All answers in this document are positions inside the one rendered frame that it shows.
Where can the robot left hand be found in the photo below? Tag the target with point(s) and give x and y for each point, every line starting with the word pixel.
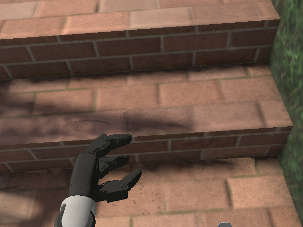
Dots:
pixel 92 165

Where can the robot left forearm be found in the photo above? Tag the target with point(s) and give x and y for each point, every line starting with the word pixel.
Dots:
pixel 77 211

